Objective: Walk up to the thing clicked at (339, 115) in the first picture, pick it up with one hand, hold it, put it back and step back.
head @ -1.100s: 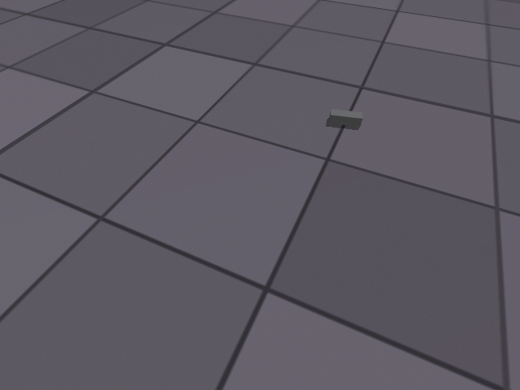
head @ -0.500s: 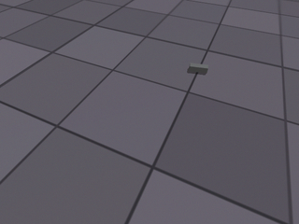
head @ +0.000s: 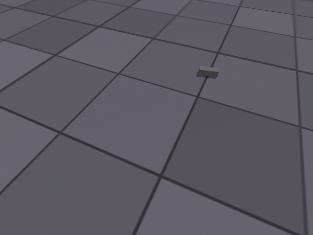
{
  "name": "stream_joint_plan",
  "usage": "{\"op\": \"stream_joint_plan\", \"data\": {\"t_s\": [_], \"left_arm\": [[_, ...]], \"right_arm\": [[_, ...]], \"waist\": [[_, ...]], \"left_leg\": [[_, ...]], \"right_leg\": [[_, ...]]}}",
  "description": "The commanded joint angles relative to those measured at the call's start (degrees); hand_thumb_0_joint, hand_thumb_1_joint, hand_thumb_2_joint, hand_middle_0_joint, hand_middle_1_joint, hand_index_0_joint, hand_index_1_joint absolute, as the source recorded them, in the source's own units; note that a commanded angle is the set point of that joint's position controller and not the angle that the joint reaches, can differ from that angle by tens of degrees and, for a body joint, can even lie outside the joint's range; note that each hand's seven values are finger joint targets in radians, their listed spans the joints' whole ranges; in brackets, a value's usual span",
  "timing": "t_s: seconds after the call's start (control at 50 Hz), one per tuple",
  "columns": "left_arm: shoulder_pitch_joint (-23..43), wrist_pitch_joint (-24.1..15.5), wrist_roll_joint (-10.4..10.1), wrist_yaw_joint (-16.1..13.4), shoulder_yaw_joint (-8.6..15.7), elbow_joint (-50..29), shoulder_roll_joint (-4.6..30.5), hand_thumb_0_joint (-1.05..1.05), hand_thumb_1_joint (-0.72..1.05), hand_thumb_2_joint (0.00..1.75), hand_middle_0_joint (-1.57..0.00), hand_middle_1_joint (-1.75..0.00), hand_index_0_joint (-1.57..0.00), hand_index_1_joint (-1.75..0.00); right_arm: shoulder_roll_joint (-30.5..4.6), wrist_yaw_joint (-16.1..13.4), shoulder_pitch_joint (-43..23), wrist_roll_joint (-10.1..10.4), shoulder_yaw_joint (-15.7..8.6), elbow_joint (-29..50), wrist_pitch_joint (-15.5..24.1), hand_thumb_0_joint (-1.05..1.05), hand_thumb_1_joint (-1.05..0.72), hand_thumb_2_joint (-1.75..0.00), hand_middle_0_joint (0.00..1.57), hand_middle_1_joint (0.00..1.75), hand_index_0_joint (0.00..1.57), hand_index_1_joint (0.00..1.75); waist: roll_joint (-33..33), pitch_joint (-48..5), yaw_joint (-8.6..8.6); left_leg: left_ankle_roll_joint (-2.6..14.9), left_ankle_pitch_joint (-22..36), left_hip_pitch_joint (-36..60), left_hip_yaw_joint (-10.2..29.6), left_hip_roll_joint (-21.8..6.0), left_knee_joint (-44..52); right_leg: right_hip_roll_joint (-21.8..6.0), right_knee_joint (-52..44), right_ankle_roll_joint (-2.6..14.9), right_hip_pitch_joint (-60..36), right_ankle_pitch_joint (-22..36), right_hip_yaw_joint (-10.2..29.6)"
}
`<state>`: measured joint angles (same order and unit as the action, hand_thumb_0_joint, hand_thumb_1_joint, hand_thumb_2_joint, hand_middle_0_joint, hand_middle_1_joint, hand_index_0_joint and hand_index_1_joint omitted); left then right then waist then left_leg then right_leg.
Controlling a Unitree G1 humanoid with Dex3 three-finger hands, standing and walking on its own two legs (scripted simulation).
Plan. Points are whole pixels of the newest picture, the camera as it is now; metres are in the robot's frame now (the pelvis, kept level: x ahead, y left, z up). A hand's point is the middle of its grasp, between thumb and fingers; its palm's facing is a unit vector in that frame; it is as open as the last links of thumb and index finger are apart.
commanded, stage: stand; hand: left
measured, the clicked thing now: (208, 71) +1.85 -0.53 -0.75
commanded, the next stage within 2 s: walk up in 0.02 s
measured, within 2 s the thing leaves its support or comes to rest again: neither
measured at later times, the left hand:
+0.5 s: hand (113, 212) +0.23 +0.14 -0.14, palm faces -0.09 -0.92 -0.38, open 7.4 cm
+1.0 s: hand (146, 139) +0.51 +0.06 -0.16, palm faces -0.29 -0.90 -0.32, open 7.4 cm
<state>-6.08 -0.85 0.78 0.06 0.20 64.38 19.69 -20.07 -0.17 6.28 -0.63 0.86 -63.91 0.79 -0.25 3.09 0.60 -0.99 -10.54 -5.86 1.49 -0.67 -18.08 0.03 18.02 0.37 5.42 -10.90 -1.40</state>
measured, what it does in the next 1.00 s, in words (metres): walks ahead: right foot, then left foot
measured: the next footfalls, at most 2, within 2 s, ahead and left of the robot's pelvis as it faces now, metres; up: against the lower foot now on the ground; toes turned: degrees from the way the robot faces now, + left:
right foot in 0.36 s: +0.20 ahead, -0.25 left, +0.00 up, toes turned -11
left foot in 0.80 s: +0.44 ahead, -0.06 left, +0.00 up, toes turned -5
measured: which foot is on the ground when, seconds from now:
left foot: down 0.00-0.38, up 0.40-0.78, down 0.80-1.00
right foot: down 0.00-0.06, up 0.08-0.34, down 0.36-0.82, up 0.84-1.00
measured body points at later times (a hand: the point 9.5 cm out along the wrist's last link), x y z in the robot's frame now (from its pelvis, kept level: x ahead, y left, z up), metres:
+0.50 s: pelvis +0.12 -0.13 -0.02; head +0.11 -0.15 +0.43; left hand +0.24 +0.19 -0.11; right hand +0.14 -0.48 -0.14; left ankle +0.09 +0.04 -0.68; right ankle +0.16 -0.25 -0.75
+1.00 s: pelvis +0.37 -0.19 -0.01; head +0.39 -0.17 +0.43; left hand +0.53 +0.11 -0.14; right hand +0.34 -0.52 -0.10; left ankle +0.40 -0.06 -0.75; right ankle +0.37 -0.33 -0.70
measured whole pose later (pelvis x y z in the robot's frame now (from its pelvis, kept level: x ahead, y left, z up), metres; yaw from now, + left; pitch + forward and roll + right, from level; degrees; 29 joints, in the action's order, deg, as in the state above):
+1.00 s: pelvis +0.37 -0.19 -0.01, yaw -14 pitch -2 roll +2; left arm -13.5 -2.3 0.9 5.2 3.9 52.6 26.4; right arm -22.9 2.2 18.2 -0.7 -3.5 -49.6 7.3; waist 5.7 3.6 -0.9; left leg -0.4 -14.8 -10.4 -8.4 -3.3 -27.8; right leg -2.9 57.1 0.7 28.2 -18.6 2.8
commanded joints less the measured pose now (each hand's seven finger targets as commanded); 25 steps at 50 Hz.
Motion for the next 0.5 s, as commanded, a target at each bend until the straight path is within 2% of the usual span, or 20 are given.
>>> {"op": "stream_joint_plan", "data": {"t_s": [0.0,0.02,0.04,0.06,0.08,0.1,0.12,0.18,0.2,0.22,0.26,0.3,0.32,0.34,0.36,0.38,0.4,0.44,0.46,0.48], "left_arm": [[0.27,-0.97,1.61,2.11,7.11,-8.6,18.75,0.0,0.9,0.9,-0.2,-0.3,-0.2,-0.3],[5.26,-0.44,2.17,3.33,6.91,-9.56,17.44,0.0,0.9,0.9,-0.2,-0.3,-0.2,-0.3],[10.3,-0.19,2.44,4.38,6.7,-12.21,14.64,0.0,0.9,0.9,-0.2,-0.3,-0.2,-0.3],[11.51,-0.35,2.86,4.59,6.6,-13.9,14.41,0.0,0.9,0.9,-0.2,-0.3,-0.2,-0.3],[10.26,-0.72,2.37,4.89,6.58,-13.89,14.85,0.0,0.9,0.9,-0.2,-0.3,-0.2,-0.3],[6.74,-0.87,1.95,5.38,6.8,-13.34,15.09,0.0,0.9,0.9,-0.2,-0.3,-0.2,-0.3],[3.78,-0.68,1.58,6.2,6.93,-13.35,15.35,0.0,0.9,0.9,-0.2,-0.3,-0.2,-0.3],[4.37,-0.44,1.63,7.95,7.51,-14.01,15.39,0.0,0.9,0.9,-0.2,-0.3,-0.2,-0.3],[5.51,-0.46,1.58,8.27,7.55,-14.31,15.3,0.0,0.9,0.9,-0.2,-0.3,-0.2,-0.3],[4.17,-0.44,1.44,8.55,7.71,-14.1,15.27,0.0,0.9,0.9,-0.2,-0.3,-0.2,-0.3],[1.07,-0.59,1.3,8.48,7.88,-12.64,15.58,0.0,0.9,0.9,-0.2,-0.3,-0.2,-0.3],[-4.64,-0.8,1.38,8.08,8.35,-10.44,15.86,0.0,0.9,0.9,-0.2,-0.3,-0.2,-0.3],[-9.4,-1.18,1.47,7.51,9.12,-9.02,17.48,0.0,0.9,0.9,-0.2,-0.3,-0.2,-0.3],[-19.2,-1.86,1.54,6.25,10.77,-6.91,20.97,0.0,0.9,0.9,-0.2,-0.3,-0.2,-0.3],[-22.82,-2.19,1.31,5.12,11.92,-7.74,27.4,0.0,0.9,0.9,-0.2,-0.3,-0.2,-0.3],[-15.12,-2.14,0.36,5.01,11.36,-10.61,29.04,0.0,0.9,0.9,-0.2,-0.3,-0.2,-0.3],[-9.17,-2.23,-0.32,4.75,10.97,-12.93,28.16,0.0,0.9,0.9,-0.2,-0.3,-0.2,-0.3],[-3.08,-2.68,-0.29,4.05,9.73,-14.48,23.65,0.0,0.9,0.9,-0.2,-0.3,-0.2,-0.3],[-3.6,-2.93,-0.34,3.97,9.27,-14.22,22.05,0.0,0.9,0.9,-0.2,-0.3,-0.2,-0.3],[-4.06,-3.21,-0.22,4.06,8.85,-14.29,21.23,0.0,0.9,0.9,-0.2,-0.3,-0.2,-0.3]], "right_arm": [[-19.81,0.13,4.98,-1.36,-7.44,6.14,2.86,0.0,-0.9,-0.9,0.2,0.3,0.2,0.3],[-21.68,0.33,8.56,-1.78,-8.87,4.44,3.43,0.0,-0.9,-0.9,0.2,0.3,0.2,0.3],[-23.92,0.21,11.18,-1.9,-10.48,4.82,3.91,0.0,-0.9,-0.9,0.2,0.3,0.2,0.3],[-24.18,0.13,12.01,-1.98,-10.85,5.94,4.69,0.0,-0.9,-0.9,0.2,0.3,0.2,0.3],[-22.52,-0.01,10.63,-1.64,-10.34,6.87,5.27,0.0,-0.9,-0.9,0.2,0.3,0.2,0.3],[-21.16,-0.06,9.04,-1.45,-9.9,7.87,5.71,0.0,-0.9,-0.9,0.2,0.3,0.2,0.3],[-20.98,-0.02,5.77,-1.49,-10.06,9.24,5.83,0.0,-0.9,-0.9,0.2,0.3,0.2,0.3],[-21.02,0.78,2.37,-2.23,-10.27,11.65,5.85,0.0,-0.9,-0.9,0.2,0.3,0.2,0.3],[-21.25,0.99,2.76,-2.3,-10.33,11.83,5.95,0.0,-0.9,-0.9,0.2,0.3,0.2,0.3],[-22.23,1.11,1.66,-2.28,-10.51,12.02,6.07,0.0,-0.9,-0.9,0.2,0.3,0.2,0.3],[-21.86,1.38,-0.29,-2.59,-10.42,12.25,5.87,0.0,-0.9,-0.9,0.2,0.3,0.2,0.3],[-21.37,1.22,-1.72,-2.5,-10.28,12.37,5.33,0.0,-0.9,-0.9,0.2,0.3,0.2,0.3],[-19.64,1.13,-0.88,-2.57,-9.49,12.19,5.01,0.0,-0.9,-0.9,0.2,0.3,0.2,0.3],[-15.72,1.06,1.4,-2.73,-8.01,12.38,4.72,0.0,-0.9,-0.9,0.2,0.3,0.2,0.3],[-11.01,1.36,1.27,-0.93,-5.94,15.78,5.01,0.0,-0.9,-0.9,0.2,0.3,0.2,0.3],[-17.2,1.3,1.0,-0.93,-7.64,15.31,4.6,0.0,-0.9,-0.9,0.2,0.3,0.2,0.3],[-19.72,1.52,1.65,-0.2,-8.11,13.78,4.32,0.0,-0.9,-0.9,0.2,0.3,0.2,0.3],[-19.08,2.23,6.95,0.18,-8.29,11.04,3.78,0.0,-0.9,-0.9,0.2,0.3,0.2,0.3],[-18.5,2.61,9.3,0.2,-8.23,10.46,3.62,0.0,-0.9,-0.9,0.2,0.3,0.2,0.3],[-18.31,3.12,10.83,-0.3,-8.46,10.07,3.42,0.0,-0.9,-0.9,0.2,0.3,0.2,0.3]], "waist": [[3.51,-11.09,-2.13],[-0.55,-6.36,-5.13],[-8.83,-1.24,-7.81],[-6.61,1.35,-7.96],[-1.78,1.35,-6.04],[-1.59,-0.62,-3.83],[-4.65,-1.52,-1.94],[-9.2,2.1,-1.68],[-10.0,3.54,-1.92],[-11.05,3.33,-0.58],[-9.98,1.76,0.86],[-6.6,-0.01,4.12],[0.37,-2.37,6.63],[14.41,-6.58,11.45],[29.89,-4.82,11.61],[17.67,-2.71,7.43],[9.34,-0.72,4.4],[8.9,1.27,0.02],[10.01,1.1,-0.6],[10.15,1.14,-0.69]], "left_leg": [[7.03,-20.84,5.83,6.15,-7.37,-1.74],[9.57,-31.49,11.33,11.8,-11.61,1.73],[13.53,-36.5,13.7,23.07,-20.31,8.73],[16.21,-33.27,12.9,26.52,-25.39,10.29],[14.83,-29.07,11.03,24.65,-23.88,9.93],[13.32,-27.41,11.31,20.83,-21.72,9.94],[13.07,-27.18,11.35,17.29,-21.28,10.39],[12.33,-22.68,0.3,7.1,-17.67,11.42],[11.8,-23.39,-3.06,4.9,-16.84,11.64],[11.11,-23.64,-5.51,3.38,-16.72,10.93],[9.96,-22.76,-9.74,-0.94,-14.37,7.86],[8.9,-24.31,-15.9,-4.55,-13.1,-0.02],[7.69,-18.2,-19.42,-7.76,-10.31,-12.22],[6.09,-13.43,-26.7,-10.99,-4.05,-35.94],[3.46,-25.19,-39.37,-7.93,2.92,-49.68],[3.26,-20.91,-35.46,-0.75,-1.17,-54.27],[3.48,-15.25,-34.29,1.1,-4.54,-54.44],[3.38,-9.06,-28.38,0.49,-7.6,-48.07],[3.33,-7.49,-26.14,-0.02,-7.62,-45.05],[2.71,-5.86,-24.56,-0.96,-7.31,-43.68]], "right_leg": [[-4.17,4.67,2.8,5.64,-19.39,6.16],[-2.82,11.74,2.52,21.08,-24.38,4.14],[-1.09,26.88,1.1,34.14,-17.86,1.72],[-3.88,32.67,1.47,40.67,-16.56,8.27],[-4.88,35.48,1.71,40.34,-14.25,11.58],[-5.46,36.52,1.51,38.84,-12.17,11.95],[-7.28,35.12,0.99,37.72,-11.26,11.3],[-7.94,26.84,-1.08,28.23,-8.75,6.13],[-7.84,24.42,-0.93,25.32,-7.61,5.0],[-7.89,22.46,-0.52,20.93,-5.85,4.21],[-6.0,20.2,-0.3,12.78,-4.18,-0.37],[-4.22,18.28,0.07,1.49,-1.4,-4.15],[-2.29,17.13,0.58,-5.93,-3.79,-4.61],[-2.24,10.77,2.8,-16.08,-15.8,1.15],[-16.66,-7.37,7.1,-13.64,-37.65,32.54],[-23.05,-14.93,12.33,-3.3,-49.01,46.29],[-22.17,-13.12,12.22,0.25,-45.78,40.84],[-16.13,-9.78,9.16,7.79,-36.34,27.19],[-13.67,-9.22,8.43,9.35,-32.09,22.53],[-12.65,-9.44,9.06,10.89,-29.82,19.64]]}}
